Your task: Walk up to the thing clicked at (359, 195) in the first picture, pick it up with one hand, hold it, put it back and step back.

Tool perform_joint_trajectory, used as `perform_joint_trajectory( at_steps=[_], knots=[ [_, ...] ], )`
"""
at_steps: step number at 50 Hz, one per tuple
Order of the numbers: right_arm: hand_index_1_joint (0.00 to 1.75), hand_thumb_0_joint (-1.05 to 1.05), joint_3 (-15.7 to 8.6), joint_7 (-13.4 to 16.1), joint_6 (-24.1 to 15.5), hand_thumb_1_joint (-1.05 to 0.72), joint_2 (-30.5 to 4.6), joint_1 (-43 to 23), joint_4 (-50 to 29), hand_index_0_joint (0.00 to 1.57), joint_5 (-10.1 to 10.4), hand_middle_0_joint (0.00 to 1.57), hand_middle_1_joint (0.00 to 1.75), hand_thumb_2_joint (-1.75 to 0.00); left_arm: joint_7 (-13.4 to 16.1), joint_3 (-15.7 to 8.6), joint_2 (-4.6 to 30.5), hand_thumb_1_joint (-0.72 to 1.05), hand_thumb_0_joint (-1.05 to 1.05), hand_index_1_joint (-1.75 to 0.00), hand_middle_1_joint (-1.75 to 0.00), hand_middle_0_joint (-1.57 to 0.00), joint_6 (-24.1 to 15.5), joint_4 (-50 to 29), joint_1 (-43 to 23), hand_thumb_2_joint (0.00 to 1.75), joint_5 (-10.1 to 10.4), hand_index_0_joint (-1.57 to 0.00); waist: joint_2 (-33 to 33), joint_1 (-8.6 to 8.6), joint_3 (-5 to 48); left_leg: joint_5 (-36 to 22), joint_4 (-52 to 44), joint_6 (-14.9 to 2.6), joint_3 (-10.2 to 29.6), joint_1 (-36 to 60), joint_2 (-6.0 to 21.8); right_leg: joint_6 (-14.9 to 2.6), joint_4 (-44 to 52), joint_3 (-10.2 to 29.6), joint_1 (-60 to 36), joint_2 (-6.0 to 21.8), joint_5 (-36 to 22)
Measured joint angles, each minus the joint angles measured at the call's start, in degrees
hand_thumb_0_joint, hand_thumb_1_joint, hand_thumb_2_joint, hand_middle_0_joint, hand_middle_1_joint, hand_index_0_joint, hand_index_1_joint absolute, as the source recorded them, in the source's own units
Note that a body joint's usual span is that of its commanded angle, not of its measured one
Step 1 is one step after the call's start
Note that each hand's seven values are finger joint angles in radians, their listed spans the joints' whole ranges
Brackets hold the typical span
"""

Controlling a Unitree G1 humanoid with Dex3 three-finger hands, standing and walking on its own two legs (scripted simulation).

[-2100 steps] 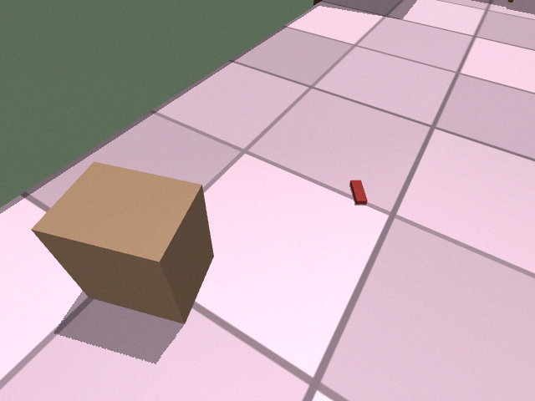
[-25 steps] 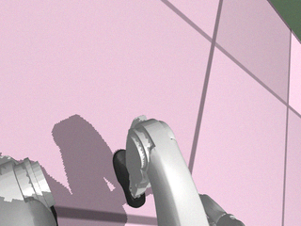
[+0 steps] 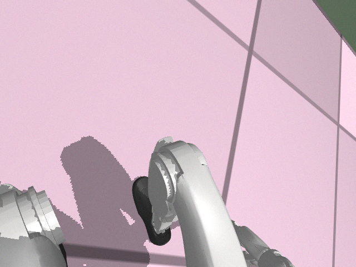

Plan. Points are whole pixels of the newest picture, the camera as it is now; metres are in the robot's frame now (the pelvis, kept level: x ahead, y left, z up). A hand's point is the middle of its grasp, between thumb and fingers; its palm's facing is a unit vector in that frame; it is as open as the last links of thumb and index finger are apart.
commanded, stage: close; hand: left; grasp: from above
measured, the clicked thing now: out of the picture +0.46 +0.36 -0.29
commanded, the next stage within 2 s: settle in 1.54 s
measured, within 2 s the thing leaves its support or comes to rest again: leaves its support in 1.96 s
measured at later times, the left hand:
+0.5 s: hand out of the picture +0.44 +0.35 -0.25, palm faces -0.45 -0.11 -0.89, open 11.6 cm
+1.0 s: hand out of the picture +0.44 +0.36 -0.25, palm faces -0.49 -0.13 -0.86, open 9.5 cm
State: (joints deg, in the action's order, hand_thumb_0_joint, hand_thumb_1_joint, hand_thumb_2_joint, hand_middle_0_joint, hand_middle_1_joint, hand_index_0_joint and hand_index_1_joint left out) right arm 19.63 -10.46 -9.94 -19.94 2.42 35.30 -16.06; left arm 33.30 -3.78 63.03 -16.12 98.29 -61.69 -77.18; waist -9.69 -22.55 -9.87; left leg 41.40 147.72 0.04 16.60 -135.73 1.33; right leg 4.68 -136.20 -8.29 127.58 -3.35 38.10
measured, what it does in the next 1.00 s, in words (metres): stands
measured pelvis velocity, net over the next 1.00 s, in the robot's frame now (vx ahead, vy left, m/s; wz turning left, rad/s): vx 0.00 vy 0.00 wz -0.01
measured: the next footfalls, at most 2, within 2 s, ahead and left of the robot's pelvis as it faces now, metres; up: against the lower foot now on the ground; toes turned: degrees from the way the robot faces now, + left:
none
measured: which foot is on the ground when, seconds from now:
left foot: down 0.00-1.00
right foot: down 0.00-1.00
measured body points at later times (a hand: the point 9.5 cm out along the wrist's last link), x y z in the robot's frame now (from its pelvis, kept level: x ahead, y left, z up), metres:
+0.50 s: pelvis +0.00 +0.00 +0.00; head +0.27 +0.15 +0.32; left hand +0.46 +0.35 -0.20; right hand +0.09 -0.25 -0.05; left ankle +0.06 +0.13 -0.26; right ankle +0.12 -0.13 -0.26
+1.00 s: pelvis +0.00 +0.00 +0.00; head +0.27 +0.15 +0.32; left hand +0.46 +0.36 -0.20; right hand +0.08 -0.25 -0.05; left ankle +0.06 +0.13 -0.26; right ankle +0.12 -0.13 -0.26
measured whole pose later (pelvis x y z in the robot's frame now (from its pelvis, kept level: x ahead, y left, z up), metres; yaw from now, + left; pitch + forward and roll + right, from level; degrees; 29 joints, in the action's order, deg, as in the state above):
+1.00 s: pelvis +0.00 +0.00 +0.00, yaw +0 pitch +26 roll -16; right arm 21.8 -9.5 -7.1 -19.3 2.7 34.0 -16.2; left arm 29.3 -3.4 65.9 -20.4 95.8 -60.8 -76.5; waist -9.9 -21.7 -11.3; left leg 41.5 147.9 0.1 17.2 -135.2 1.3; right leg 4.7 -135.9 -8.8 126.8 -3.4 38.0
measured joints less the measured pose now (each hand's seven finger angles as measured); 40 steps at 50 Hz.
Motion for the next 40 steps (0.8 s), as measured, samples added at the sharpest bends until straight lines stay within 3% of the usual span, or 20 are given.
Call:
perform_joint_trajectory(
  at_steps=[3, 11, 22, 27, 36, 40],
  knots=[
    [0.30, 0.00, 0.0, 0.0, 0.1, -0.90, -0.1, 0.4, -0.2, 0.21, 0.3, 0.21, 0.30, -0.90, -1.3, -0.7, 0.4, -0.32, 0.00, -0.92, -0.93, -0.19, 0.1, -0.3, -0.1, 0.85, 0.4, -0.21, 0.1, -0.09, 0.0, 0.1, 0.0, 0.02, 0.0, 0.0, 0.0, -0.08, 0.0, 0.0, 0.0, 0.1, 0.1],
    [0.30, 0.00, 0.8, 0.0, 1.4, -0.90, 0.4, 0.8, -0.3, 0.21, 0.3, 0.21, 0.30, -0.89, -3.5, 0.1, 0.9, -0.24, 0.00, -0.89, -0.91, -0.24, -2.0, -1.6, 0.9, 0.78, 1.0, -0.26, 0.1, 0.28, -0.6, 0.4, 0.0, 0.16, 0.2, 0.3, -0.2, 0.06, 0.1, -0.2, -0.5, 0.2, 0.4],
    [0.30, 0.00, 1.5, 0.2, 1.7, -0.90, 1.0, 0.2, -0.3, 0.21, -0.8, 0.21, 0.30, -0.89, 0.0, 0.4, 0.5, -0.13, 0.00, -0.82, -0.85, -0.31, -4.1, -2.1, 1.6, 0.70, -1.7, -0.34, -0.5, 0.73, -0.5, 0.3, 0.1, 0.31, 0.5, 0.6, -0.1, 0.03, 0.1, -0.4, -0.6, 0.0, 0.1],
    [0.30, 0.00, 0.9, 0.4, 0.8, -0.90, 0.7, -0.2, -0.1, 0.21, -0.8, 0.21, 0.30, -0.89, 1.1, 0.9, 0.5, -0.07, 0.00, -0.77, -0.81, -0.35, -1.8, -0.6, 0.6, 0.66, -1.1, -0.38, -0.5, 0.19, -0.3, 0.1, 0.1, 0.01, 0.2, 0.3, 0.0, 0.01, 0.1, -0.2, -0.3, -0.1, -0.1],
    [0.30, 0.00, 0.7, 0.5, 0.6, -0.90, -0.2, 0.7, -0.8, 0.21, 0.3, 0.21, 0.30, -0.89, -2.2, -1.1, 1.5, 0.03, 0.00, -0.69, -0.72, -0.44, -0.5, -0.9, 0.3, 0.57, 0.4, -0.47, 0.0, -0.15, -0.6, 0.1, 0.2, -0.25, 0.0, -0.1, 0.1, -0.08, 0.1, -0.1, -0.1, -0.1, 0.0],
    [0.30, 0.00, 1.1, 0.4, 1.2, -0.90, -0.3, 0.8, -1.0, 0.21, 0.3, 0.21, 0.30, -0.89, -3.5, -0.8, 2.0, 0.07, 0.00, -0.66, -0.70, -0.46, -1.4, -1.9, 0.9, 0.54, 1.0, -0.50, 0.1, 0.08, -1.1, 0.2, 0.2, -0.11, 0.2, 0.2, -0.1, -0.14, 0.0, -0.2, -0.3, 0.1, 0.1]
  ],
)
